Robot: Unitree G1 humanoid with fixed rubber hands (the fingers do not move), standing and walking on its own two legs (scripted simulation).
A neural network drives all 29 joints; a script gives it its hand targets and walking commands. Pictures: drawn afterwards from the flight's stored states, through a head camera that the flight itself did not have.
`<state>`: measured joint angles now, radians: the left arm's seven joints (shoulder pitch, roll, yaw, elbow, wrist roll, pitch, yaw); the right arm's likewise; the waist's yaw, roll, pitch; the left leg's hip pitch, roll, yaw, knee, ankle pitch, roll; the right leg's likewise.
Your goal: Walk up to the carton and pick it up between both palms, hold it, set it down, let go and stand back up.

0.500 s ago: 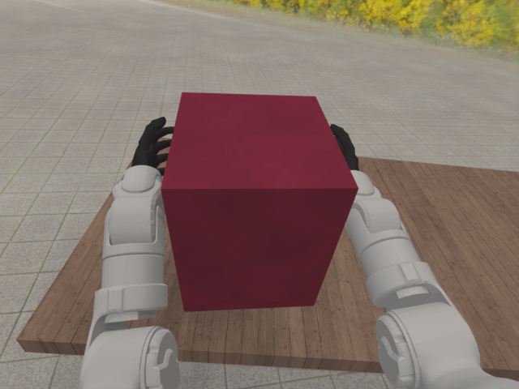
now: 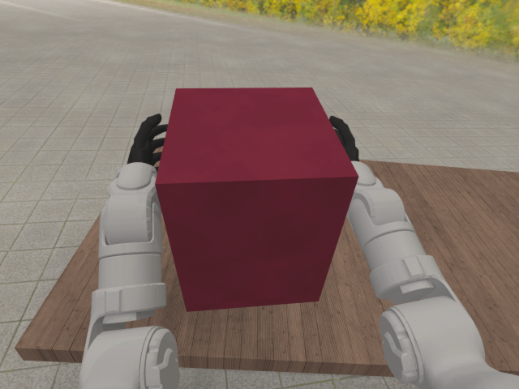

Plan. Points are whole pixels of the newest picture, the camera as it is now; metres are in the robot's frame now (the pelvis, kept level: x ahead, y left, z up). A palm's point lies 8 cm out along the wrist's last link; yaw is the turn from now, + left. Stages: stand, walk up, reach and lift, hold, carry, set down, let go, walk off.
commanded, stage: hold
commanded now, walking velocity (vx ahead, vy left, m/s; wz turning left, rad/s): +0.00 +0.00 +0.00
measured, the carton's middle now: (249, 198) +0.35 +0.01 +0.19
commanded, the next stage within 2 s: none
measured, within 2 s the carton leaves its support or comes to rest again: neither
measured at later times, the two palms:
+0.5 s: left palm (140, 161) +0.36 +0.16 +0.24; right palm (346, 159) +0.37 -0.13 +0.25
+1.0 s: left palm (141, 163) +0.36 +0.16 +0.24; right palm (345, 160) +0.37 -0.13 +0.25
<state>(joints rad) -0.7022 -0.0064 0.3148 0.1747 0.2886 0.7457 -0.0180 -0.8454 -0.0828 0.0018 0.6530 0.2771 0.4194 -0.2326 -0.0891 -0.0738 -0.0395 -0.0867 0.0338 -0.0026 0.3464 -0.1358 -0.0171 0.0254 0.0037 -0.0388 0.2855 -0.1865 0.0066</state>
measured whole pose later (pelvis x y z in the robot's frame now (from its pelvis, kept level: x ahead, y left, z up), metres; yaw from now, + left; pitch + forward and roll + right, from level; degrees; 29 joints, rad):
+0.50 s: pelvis +0.00 +0.00 +0.00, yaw +0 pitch -7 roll -1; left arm -0.73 0.00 0.33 0.18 0.28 0.80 -0.03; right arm -0.89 -0.09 0.01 0.66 0.30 0.48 -0.25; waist -0.08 -0.06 -0.07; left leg -0.10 0.04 0.00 0.35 -0.13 -0.02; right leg 0.01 0.01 -0.04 0.29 -0.19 0.00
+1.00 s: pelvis +0.00 +0.00 +0.00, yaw +0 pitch -7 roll -1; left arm -0.71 0.01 0.33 0.15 0.27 0.81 -0.03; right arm -0.87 -0.09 0.03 0.62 0.31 0.50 -0.26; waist -0.09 -0.06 -0.07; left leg -0.10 0.04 0.00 0.35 -0.14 -0.02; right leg 0.01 0.01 -0.04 0.29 -0.19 0.00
